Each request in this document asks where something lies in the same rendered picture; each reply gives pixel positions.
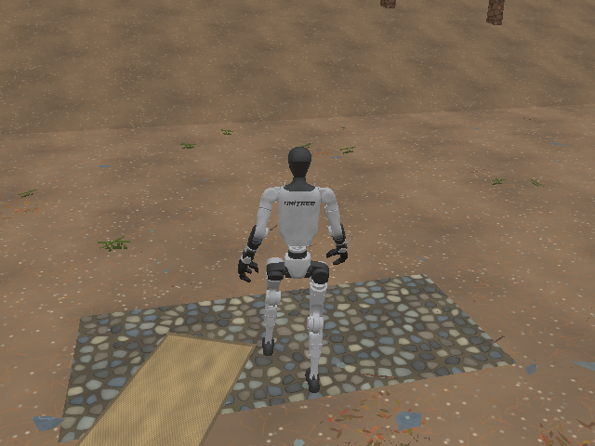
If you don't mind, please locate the right robot thigh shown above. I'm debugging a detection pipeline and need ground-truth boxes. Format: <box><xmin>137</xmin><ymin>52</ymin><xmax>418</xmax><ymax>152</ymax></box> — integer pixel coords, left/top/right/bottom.
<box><xmin>307</xmin><ymin>261</ymin><xmax>329</xmax><ymax>334</ymax></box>

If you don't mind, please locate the robot right upper arm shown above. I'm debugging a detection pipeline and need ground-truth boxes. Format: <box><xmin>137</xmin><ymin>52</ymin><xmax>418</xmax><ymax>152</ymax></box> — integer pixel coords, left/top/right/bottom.
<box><xmin>318</xmin><ymin>187</ymin><xmax>343</xmax><ymax>237</ymax></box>

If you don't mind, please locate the right robot forearm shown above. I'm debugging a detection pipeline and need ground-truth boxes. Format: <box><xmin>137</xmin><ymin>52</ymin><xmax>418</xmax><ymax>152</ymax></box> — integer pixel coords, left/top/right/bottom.
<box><xmin>332</xmin><ymin>223</ymin><xmax>348</xmax><ymax>253</ymax></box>

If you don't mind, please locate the robot head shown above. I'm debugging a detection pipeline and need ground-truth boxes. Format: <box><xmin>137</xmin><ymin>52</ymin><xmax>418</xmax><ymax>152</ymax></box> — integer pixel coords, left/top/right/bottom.
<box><xmin>284</xmin><ymin>147</ymin><xmax>315</xmax><ymax>191</ymax></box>

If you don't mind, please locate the left robot forearm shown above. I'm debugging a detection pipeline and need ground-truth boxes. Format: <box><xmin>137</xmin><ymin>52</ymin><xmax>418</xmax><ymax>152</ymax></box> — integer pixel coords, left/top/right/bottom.
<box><xmin>241</xmin><ymin>225</ymin><xmax>262</xmax><ymax>264</ymax></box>

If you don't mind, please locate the robot right hand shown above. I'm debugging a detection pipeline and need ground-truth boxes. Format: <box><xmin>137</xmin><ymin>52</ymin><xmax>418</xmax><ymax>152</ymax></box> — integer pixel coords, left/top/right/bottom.
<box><xmin>326</xmin><ymin>249</ymin><xmax>348</xmax><ymax>265</ymax></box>

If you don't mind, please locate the robot left upper arm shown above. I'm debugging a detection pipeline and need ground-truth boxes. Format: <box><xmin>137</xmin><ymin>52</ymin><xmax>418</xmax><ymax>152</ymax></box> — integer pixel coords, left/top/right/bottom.
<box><xmin>254</xmin><ymin>187</ymin><xmax>280</xmax><ymax>240</ymax></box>

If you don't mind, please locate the robot left hand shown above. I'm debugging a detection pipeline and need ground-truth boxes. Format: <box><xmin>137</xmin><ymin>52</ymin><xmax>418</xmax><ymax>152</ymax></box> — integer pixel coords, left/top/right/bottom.
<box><xmin>238</xmin><ymin>259</ymin><xmax>258</xmax><ymax>282</ymax></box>

